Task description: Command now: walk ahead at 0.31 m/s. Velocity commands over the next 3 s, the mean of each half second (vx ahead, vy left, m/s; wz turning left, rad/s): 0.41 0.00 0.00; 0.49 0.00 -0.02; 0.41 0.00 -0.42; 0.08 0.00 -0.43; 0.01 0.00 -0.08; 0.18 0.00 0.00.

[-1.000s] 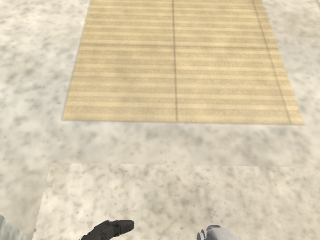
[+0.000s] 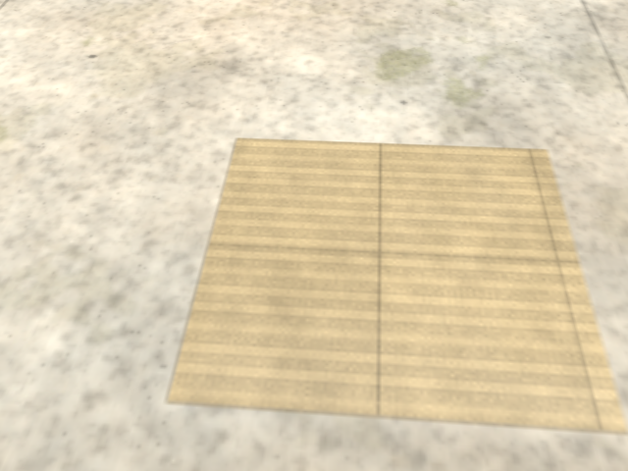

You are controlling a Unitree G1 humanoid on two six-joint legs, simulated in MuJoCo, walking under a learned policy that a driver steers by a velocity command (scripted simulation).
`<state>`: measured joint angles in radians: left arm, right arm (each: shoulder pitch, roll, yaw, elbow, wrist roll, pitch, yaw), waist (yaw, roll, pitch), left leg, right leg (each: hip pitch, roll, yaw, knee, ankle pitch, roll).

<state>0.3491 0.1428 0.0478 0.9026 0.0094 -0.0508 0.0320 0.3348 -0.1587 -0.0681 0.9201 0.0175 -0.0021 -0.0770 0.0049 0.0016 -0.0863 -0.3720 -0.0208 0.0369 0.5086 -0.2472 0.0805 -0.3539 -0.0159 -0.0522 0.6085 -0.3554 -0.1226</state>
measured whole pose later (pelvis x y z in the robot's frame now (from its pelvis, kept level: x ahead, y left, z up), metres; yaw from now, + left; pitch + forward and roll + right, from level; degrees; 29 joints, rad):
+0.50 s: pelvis +0.19 +0.03 +0.06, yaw +0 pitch +6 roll +1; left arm 0.45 0.17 0.07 0.93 -0.01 -0.14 -0.03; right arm -0.04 -0.11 0.03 0.60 -0.03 -0.02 -0.01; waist 0.04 0.00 0.04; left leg -0.98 0.01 0.15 1.39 -0.51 0.14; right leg -0.19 0.00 0.09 0.78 -0.06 -0.07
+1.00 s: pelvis +0.51 +0.02 +0.19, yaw +0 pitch +1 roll +0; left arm 0.11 0.22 0.04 0.67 0.03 -0.05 -0.02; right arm 0.41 -0.24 -0.05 0.92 -0.02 -0.10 -0.03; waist -0.02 -0.01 0.00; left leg 0.17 -0.04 0.09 0.30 -0.41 0.05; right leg -0.43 0.05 -0.09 0.50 -0.09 -0.14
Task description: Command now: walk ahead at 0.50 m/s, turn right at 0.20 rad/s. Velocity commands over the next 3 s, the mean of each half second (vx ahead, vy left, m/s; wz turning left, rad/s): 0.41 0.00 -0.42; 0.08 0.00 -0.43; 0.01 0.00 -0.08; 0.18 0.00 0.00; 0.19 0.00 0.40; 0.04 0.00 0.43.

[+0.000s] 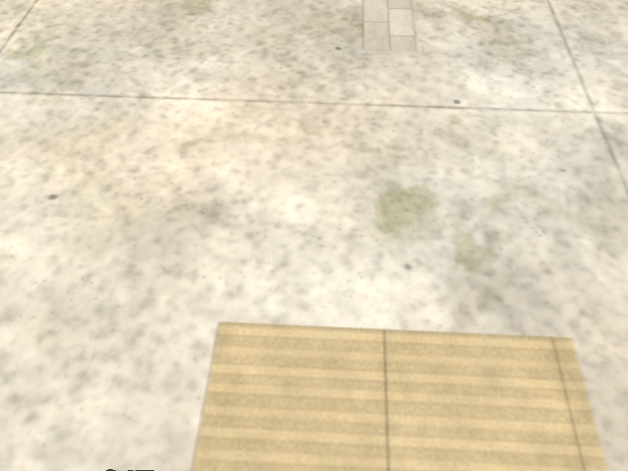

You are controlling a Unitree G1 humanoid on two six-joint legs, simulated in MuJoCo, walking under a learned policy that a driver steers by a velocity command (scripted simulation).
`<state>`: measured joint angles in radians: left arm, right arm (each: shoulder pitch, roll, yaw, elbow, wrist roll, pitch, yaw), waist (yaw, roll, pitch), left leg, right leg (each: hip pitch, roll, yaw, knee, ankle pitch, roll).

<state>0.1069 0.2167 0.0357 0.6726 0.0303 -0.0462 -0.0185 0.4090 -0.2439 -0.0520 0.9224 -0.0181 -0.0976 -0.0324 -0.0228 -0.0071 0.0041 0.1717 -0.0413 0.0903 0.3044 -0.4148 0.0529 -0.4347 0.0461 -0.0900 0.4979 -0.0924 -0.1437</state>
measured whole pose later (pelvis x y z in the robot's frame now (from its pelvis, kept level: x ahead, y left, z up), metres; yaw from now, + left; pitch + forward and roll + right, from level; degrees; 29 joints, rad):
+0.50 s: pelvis +0.28 -0.01 -0.01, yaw -16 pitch +2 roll -1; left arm 0.48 0.29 0.08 0.80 0.00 -0.03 0.01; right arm 0.03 -0.24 0.01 0.67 -0.03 -0.08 -0.01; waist 0.11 0.01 0.04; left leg -0.51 -0.02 -0.01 0.51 0.00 0.03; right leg -0.08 0.17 0.18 0.63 -0.48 -0.09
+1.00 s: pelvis +0.31 -0.02 +0.01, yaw -29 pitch -1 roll +2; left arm 0.27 0.22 0.01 0.71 0.03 0.04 0.00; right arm 0.31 -0.27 -0.05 0.74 -0.01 0.05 -0.01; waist -0.01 0.03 -0.01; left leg -0.45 0.02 0.07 0.78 -0.37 0.00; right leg -0.23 0.02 0.01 0.53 -0.29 -0.05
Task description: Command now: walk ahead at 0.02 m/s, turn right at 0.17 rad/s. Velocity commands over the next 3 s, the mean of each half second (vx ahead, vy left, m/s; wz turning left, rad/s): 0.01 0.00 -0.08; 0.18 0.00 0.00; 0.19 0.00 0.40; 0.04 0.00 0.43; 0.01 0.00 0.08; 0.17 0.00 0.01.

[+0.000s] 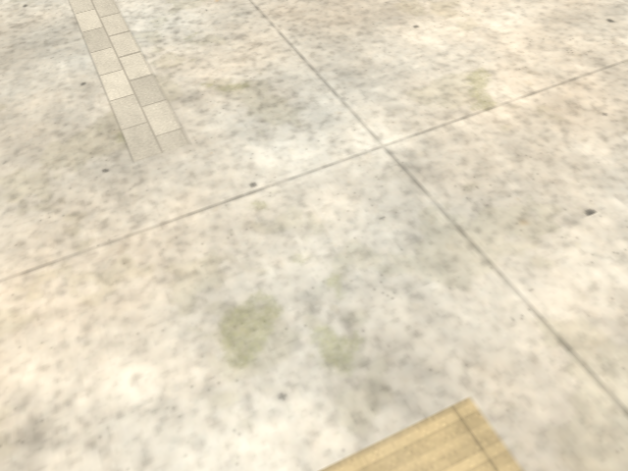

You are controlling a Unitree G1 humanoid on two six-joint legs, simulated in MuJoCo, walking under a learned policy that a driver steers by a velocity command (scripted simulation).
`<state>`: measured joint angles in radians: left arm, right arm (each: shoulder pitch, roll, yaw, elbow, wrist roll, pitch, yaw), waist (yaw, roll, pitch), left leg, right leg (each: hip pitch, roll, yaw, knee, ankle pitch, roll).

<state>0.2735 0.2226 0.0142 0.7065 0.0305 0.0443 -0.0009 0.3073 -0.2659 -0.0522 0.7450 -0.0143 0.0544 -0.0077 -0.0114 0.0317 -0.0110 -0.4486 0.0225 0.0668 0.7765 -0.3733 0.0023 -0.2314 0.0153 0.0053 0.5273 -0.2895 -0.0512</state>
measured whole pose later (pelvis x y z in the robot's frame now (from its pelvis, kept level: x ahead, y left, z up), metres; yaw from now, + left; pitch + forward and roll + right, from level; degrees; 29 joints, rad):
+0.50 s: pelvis +0.00 +0.02 +0.00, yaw -1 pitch -2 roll +0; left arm 0.26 0.22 0.04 0.93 0.01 0.01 0.02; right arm 0.28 -0.20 -0.02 0.88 -0.01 0.00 -0.02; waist 0.00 0.00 0.04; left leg -0.15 -0.01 0.01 0.42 -0.24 0.01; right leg -0.15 0.03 0.02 0.42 -0.23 -0.02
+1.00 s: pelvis +0.05 -0.01 +0.01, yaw +0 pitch -1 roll +1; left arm 0.40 0.19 0.04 1.05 0.03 -0.06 0.01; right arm 0.31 -0.23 -0.05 1.01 -0.02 -0.01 0.01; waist 0.02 0.02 0.00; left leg -0.34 0.00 0.00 0.90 -0.37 0.09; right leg -0.11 0.04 -0.05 0.40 -0.28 -0.08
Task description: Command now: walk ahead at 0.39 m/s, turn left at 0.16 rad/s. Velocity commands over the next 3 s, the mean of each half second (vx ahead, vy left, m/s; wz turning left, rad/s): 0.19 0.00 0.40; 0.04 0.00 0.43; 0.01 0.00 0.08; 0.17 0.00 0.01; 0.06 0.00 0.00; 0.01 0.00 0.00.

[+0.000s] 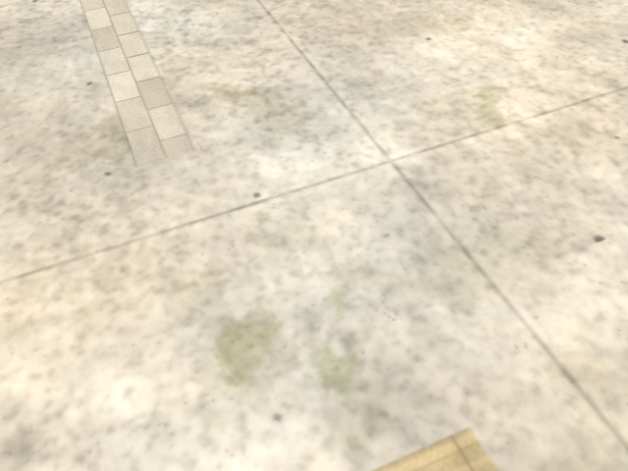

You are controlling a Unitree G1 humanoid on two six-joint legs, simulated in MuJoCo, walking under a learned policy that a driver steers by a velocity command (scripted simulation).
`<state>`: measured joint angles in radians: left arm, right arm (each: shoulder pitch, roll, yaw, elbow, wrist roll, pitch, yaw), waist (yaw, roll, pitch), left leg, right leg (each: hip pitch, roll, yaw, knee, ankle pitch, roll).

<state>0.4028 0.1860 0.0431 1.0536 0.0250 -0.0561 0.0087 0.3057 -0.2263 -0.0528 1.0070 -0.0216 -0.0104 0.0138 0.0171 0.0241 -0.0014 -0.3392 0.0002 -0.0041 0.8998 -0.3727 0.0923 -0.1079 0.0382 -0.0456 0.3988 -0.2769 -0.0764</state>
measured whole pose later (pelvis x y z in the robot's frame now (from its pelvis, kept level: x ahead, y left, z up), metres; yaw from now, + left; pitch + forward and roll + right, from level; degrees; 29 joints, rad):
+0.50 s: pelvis +0.16 +0.03 -0.02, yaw +14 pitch +0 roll +0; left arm 0.19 0.20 0.04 0.90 0.03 -0.02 0.04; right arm 0.18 -0.24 -0.06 0.90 -0.01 0.00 -0.01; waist -0.01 -0.01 0.10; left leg -0.36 -0.13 0.04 0.46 -0.10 0.15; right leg -0.49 -0.02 0.01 1.20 -0.41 0.01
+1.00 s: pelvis +0.22 -0.01 +0.00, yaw +27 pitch +1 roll +0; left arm 0.22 0.24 0.02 0.83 0.02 0.00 0.05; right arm 0.24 -0.26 -0.07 0.85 -0.02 0.03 -0.01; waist -0.01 0.04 0.01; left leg -0.37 -0.17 -0.15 0.64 -0.36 0.04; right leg -0.20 0.04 0.03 0.42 -0.22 -0.04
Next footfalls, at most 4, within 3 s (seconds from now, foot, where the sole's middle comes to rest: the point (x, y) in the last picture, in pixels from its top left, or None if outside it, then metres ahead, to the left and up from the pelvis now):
0.32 left None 0.27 0.08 -0.78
0.92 right None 0.34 -0.07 -0.78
1.26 left None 0.19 0.10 -0.78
2.24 left None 0.39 0.15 -0.78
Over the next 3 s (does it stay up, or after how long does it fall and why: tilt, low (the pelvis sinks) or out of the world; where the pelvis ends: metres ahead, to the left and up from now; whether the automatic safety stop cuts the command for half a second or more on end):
stays up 0.37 0.04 -0.01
